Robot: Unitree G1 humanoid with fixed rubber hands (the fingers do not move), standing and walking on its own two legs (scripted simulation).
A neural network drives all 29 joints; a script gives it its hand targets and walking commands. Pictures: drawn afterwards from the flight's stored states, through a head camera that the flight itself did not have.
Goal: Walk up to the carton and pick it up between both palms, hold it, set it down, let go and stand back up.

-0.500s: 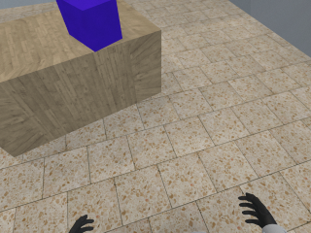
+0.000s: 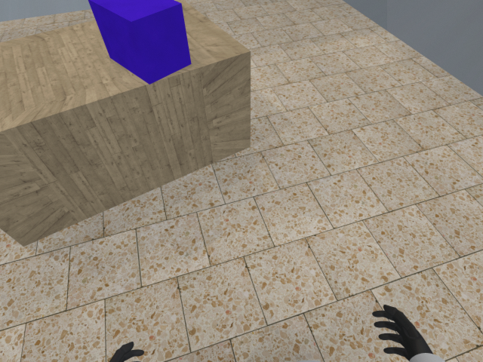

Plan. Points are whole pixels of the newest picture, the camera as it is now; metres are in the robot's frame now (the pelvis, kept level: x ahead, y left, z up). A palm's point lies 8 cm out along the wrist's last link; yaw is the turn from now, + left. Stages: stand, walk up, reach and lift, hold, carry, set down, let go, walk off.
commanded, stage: walk up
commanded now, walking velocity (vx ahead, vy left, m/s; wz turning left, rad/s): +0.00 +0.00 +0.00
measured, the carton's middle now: (142, 33) +1.29 +0.39 -0.05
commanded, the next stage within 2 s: none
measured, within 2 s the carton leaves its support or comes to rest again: neither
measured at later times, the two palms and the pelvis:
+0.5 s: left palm out of the picture +0.12 +0.35 -0.12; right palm (399, 337) +0.16 -0.23 -0.07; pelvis +0.06 +0.06 +0.00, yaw +6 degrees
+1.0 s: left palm (91, 304) +0.24 +0.30 -0.09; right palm (399, 255) +0.31 -0.30 -0.09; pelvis +0.22 -0.01 +0.01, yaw +11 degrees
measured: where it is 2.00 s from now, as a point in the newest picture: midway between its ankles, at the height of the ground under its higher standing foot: (252, 291)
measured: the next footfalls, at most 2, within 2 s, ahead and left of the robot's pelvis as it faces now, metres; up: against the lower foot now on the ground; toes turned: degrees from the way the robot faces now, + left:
left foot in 0.42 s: +0.16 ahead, +0.17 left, +0.00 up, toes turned +5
right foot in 0.92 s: +0.31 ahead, -0.08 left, +0.00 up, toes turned +7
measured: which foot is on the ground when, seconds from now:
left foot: down 0.00-0.20, up 0.22-0.40, down 0.42-0.92, up 0.94-1.00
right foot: down 0.00-0.40, up 0.42-0.90, down 0.92-1.00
